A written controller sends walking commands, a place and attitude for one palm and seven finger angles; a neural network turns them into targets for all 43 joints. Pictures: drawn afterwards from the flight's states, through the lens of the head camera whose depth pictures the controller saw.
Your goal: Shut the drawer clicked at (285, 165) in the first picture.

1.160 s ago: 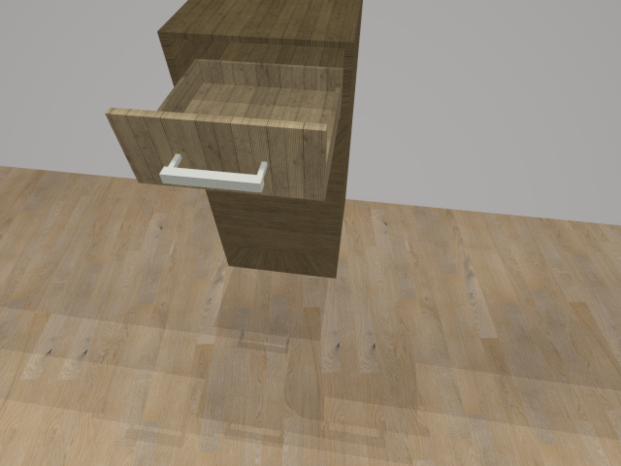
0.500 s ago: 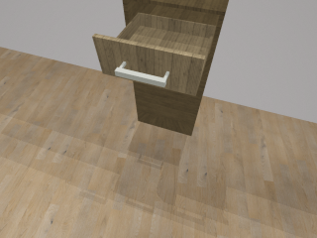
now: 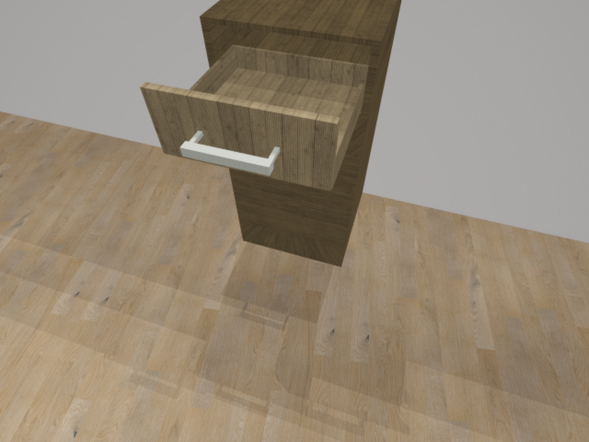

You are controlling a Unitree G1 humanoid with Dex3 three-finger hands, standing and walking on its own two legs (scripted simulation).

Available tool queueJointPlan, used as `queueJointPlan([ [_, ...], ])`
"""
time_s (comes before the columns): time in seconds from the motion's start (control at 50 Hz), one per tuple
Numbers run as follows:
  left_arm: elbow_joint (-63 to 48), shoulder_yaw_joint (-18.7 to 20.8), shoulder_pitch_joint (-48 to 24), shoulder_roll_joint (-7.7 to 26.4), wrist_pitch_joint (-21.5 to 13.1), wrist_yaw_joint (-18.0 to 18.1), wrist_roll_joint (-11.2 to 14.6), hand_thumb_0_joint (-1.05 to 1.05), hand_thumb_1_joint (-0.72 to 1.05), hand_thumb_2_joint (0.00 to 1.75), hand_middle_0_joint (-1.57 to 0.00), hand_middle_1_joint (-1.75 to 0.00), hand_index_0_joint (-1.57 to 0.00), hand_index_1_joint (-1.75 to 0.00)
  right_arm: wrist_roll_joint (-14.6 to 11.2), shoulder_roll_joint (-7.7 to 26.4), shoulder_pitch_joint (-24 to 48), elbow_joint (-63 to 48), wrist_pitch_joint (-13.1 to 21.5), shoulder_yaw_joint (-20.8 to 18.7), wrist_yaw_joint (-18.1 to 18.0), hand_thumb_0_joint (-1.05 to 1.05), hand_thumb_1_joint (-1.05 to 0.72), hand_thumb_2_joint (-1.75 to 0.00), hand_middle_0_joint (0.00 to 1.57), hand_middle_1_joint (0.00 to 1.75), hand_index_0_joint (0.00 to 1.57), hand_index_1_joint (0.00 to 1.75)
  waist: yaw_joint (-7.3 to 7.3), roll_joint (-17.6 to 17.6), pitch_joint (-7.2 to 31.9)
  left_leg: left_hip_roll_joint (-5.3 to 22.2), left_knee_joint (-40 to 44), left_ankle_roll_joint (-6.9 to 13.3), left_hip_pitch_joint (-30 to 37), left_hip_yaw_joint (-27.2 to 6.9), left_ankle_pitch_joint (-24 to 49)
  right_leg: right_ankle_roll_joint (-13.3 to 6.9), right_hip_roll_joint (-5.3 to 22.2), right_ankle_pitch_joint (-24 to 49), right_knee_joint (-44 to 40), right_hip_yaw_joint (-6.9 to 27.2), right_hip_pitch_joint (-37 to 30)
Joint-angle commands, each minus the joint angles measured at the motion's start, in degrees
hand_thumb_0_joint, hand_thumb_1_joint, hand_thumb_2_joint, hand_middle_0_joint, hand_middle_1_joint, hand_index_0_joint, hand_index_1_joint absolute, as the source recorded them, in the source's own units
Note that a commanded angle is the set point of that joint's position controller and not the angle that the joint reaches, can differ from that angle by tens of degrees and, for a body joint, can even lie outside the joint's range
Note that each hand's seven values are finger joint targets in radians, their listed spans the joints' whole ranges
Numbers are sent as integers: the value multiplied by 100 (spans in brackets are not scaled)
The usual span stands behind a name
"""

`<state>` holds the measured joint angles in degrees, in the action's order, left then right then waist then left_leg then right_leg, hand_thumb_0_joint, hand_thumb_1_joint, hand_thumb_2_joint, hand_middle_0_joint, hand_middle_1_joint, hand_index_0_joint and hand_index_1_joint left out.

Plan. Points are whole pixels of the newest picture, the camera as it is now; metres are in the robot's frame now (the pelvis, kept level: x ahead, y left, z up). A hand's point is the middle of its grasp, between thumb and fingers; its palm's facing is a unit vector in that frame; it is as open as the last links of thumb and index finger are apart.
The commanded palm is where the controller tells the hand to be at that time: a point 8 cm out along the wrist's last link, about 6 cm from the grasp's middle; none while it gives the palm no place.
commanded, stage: turn or walk to find it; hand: left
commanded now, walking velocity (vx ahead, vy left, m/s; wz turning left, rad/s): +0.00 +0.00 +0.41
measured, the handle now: (231, 151) +0.61 +0.15 +0.03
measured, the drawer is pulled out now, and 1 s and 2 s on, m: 0.30 0.30 0.30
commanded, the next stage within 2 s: stand and wait in 0.10 s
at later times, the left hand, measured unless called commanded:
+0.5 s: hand out of the picture -0.01 +0.22 -0.18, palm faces +0.11 -0.97 -0.23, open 7.4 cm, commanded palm none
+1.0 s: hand out of the picture +0.01 +0.20 -0.17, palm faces +0.08 -0.97 -0.21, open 7.4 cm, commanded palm none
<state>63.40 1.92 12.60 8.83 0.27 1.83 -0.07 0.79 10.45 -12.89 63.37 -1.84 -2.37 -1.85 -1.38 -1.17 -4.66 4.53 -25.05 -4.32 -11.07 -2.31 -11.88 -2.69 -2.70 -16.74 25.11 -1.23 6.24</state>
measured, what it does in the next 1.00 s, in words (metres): stands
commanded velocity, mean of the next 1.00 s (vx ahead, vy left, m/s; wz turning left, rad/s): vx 0.00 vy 0.00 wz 0.03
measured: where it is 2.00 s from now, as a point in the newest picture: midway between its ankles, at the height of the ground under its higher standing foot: outside the picture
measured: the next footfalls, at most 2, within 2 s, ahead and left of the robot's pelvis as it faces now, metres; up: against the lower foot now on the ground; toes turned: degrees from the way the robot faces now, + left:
none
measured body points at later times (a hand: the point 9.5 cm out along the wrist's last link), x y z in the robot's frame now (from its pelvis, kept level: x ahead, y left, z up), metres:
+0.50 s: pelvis +0.00 +0.03 +0.00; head +0.03 +0.04 +0.45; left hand -0.01 +0.28 -0.16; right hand +0.05 -0.20 -0.16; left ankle +0.02 +0.17 -0.74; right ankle -0.03 -0.09 -0.74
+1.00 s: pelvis +0.00 +0.02 +0.00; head +0.02 +0.02 +0.45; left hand +0.01 +0.26 -0.15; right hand +0.02 -0.20 -0.16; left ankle +0.02 +0.17 -0.74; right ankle -0.03 -0.09 -0.74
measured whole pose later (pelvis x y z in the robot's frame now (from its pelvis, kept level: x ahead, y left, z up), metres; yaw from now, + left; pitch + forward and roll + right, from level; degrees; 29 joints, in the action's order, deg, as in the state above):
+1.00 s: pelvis +0.00 +0.02 +0.00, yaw +3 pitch -2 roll +0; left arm 64.2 1.8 12.6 9.4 0.3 1.5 -0.2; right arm 0.9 8.7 -13.2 64.4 -1.0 -1.3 -1.9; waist -0.7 -0.4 -4.8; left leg 2.4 -23.3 -2.2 -10.7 -0.3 -10.5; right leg -0.6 0.4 -16.0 22.7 -3.3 4.7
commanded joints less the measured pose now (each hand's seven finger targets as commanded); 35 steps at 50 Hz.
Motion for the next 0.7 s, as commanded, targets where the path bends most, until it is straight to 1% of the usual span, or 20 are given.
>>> queueJointPlan([
  [0.0, -282, 269, 265, 1001, -18, 60, -33, 0, 90, 90, -20, -30, -20, -30, -14, 363, -222, -233, 26, -86, -45, 0, -90, -90, 20, 30, 20, 30, 105, 413, 5, -104, -450, 288, -94, 170, 488, -161, 1199, 1643, -726, 649, 333],
  [0.02, -318, 282, 277, 1018, -7, 63, -42, 0, 90, 90, -20, -30, -20, -30, -17, 340, -197, -264, 17, -100, -45, 0, -90, -90, 20, 30, 20, 30, 128, 526, 21, -133, -585, 291, -133, 164, 344, -204, 1238, 1677, -729, 651, 329],
  [0.08, -405, 327, 173, 1032, 11, 53, -64, 0, 90, 90, -20, -30, -20, -30, -15, 337, -199, -319, 11, -137, -35, 0, -90, -90, 20, 30, 20, 30, 114, 535, 31, -149, -1080, 297, -416, 176, -209, -461, 1539, 2198, -529, 642, 217],
  [0.1, -405, 315, 160, 1011, 3, 48, -72, 0, 90, 90, -20, -30, -20, -30, -19, 311, -206, -334, 22, -125, -34, 0, -90, -90, 20, 30, 20, 30, 110, 543, 69, -146, -1047, 300, -377, 169, -299, -502, 1547, 2395, -452, 629, 218],
  [0.12, -407, 293, 170, 949, -4, 54, -80, 0, 90, 90, -20, -30, -20, -30, -22, 247, -238, -321, 48, -124, -31, 0, -90, -90, 20, 30, 20, 30, 102, 541, 109, -116, -848, 318, -246, 145, -26, -462, 1451, 2507, -347, 539, 236],
  [0.14, -418, 283, 140, 907, -1, 53, -63, 0, 90, 90, -20, -30, -20, -30, -17, 285, -382, -272, 78, -117, -29, 0, -90, -90, 20, 30, 20, 30, 37, 337, 170, -12, -538, 360, -48, 54, 731, -329, 1322, 2395, -152, 347, 300],
  [0.16, -423, 270, 189, 812, 7, 50, -46, 0, 90, 90, -20, -30, -20, -30, 6, 377, -468, -236, 109, -110, -35, 0, -90, -90, 20, 30, 20, 30, 47, -38, 181, 224, -277, 447, 146, -178, 1638, -135, 1038, 2036, 79, 112, 429],
  [0.18, -434, 255, 237, 716, 13, 56, -32, 0, 90, 90, -20, -30, -20, -30, 25, 508, -489, -211, 125, -116, -61, 0, -90, -90, 20, 30, 20, 30, 79, -443, 195, 478, -139, 592, 156, -457, 2176, 36, 791, 1512, 223, -52, 438],
  [0.2, -396, 240, 243, 669, 34, 65, -24, 0, 90, 90, -20, -30, -20, -30, 25, 555, -427, -201, 118, -117, -81, 0, -90, -90, 20, 30, 20, 30, 120, -687, 100, 564, 33, 696, -80, -619, 2000, 128, 674, 869, 149, -119, 349],
  [0.22, -344, 229, 257, 644, 51, 59, -32, 0, 90, 90, -20, -30, -20, -30, 14, 541, -310, -219, 117, -99, -87, 0, -90, -90, 20, 30, 20, 30, 166, -828, -62, 553, 185, 728, -211, -649, 1730, 154, 643, 529, 48, -77, 355],
  [0.26, -287, 211, 312, 658, 58, 29, -42, 0, 90, 90, -20, -30, -20, -30, 10, 495, -194, -281, 125, -78, -82, 0, -90, -90, 20, 30, 20, 30, 181, -612, -121, 420, 354, 669, -371, -641, 1079, 163, 695, 424, -177, -24, 251],
  [0.3, -232, 192, 344, 668, 35, 7, -47, 0, 90, 90, -20, -30, -20, -30, 2, 471, -149, -308, 139, -72, -75, 0, -90, -90, 20, 30, 20, 30, 167, -466, 27, 275, 369, 582, -236, -501, 810, 136, 755, 601, -306, 58, 196],
  [0.34, -208, 191, 331, 703, 6, 2, -51, 0, 90, 90, -20, -30, -20, -30, -9, 448, -224, -294, 159, -80, -77, 0, -90, -90, 20, 30, 20, 30, 119, -337, 341, 224, 318, 543, 54, -394, 984, 129, 803, 842, -342, 56, 114],
  [0.36, -191, 186, 310, 711, 5, -1, -50, 0, 90, 90, -20, -30, -20, -30, -11, 453, -218, -282, 159, -75, -74, 0, -90, -90, 20, 30, 20, 30, 116, -182, 371, 214, 345, 533, 85, -386, 925, 135, 807, 809, -382, 46, 118],
  [0.46, -135, 143, 302, 739, -10, -16, -56, 0, 90, 90, -20, -30, -20, -30, -14, 496, -135, -265, 154, -62, -58, 0, -90, -90, 20, 30, 20, 30, 90, 57, 179, 149, 451, 485, 171, -278, 712, 156, 830, 606, -620, 97, 273],
  [0.52, -115, 127, 349, 744, -27, -17, -62, 0, 90, 90, -20, -30, -20, -30, -14, 498, -107, -251, 156, -56, -57, 0, -90, -90, 20, 30, 20, 30, 103, 99, 70, 126, 473, 481, 260, -211, 730, 153, 828, 613, -711, 135, 367],
  [0.58, -75, 112, 329, 775, -27, -16, -54, 0, 90, 90, -20, -30, -20, -30, -13, 513, -98, -212, 153, -34, -50, 0, -90, -90, 20, 30, 20, 30, 86, 9, 17, 121, 493, 452, 243, -163, 782, 155, 856, 681, -738, 161, 364],
  [0.62, -77, 118, 400, 797, -46, -16, -54, 0, 90, 90, -20, -30, -20, -30, -21, 515, -108, -205, 171, -27, -55, 0, -90, -90, 20, 30, 20, 30, 117, 41, 111, 119, 470, 470, 332, -151, 910, 146, 862, 786, -759, 155, 297],
  [0.64, -59, 113, 373, 795, -44, -12, -52, 0, 90, 90, -20, -30, -20, -30, -13, 512, -101, -189, 167, -20, -53, 0, -90, -90, 20, 30, 20, 30, 93, 45, 136, 122, 457, 457, 338, -137, 928, 148, 877, 834, -749, 157, 283],
  [0.68, -48, 107, 364, 779, -45, -8, -46, 0, 90, 90, -20, -30, -20, -30, -11, 509, -125, -173, 162, -11, -53, 0, -90, -90, 20, 30, 20, 30, 96, 89, 87, 121, 467, 444, 308, -112, 912, 147, 879, 856, -768, 164, 291],
])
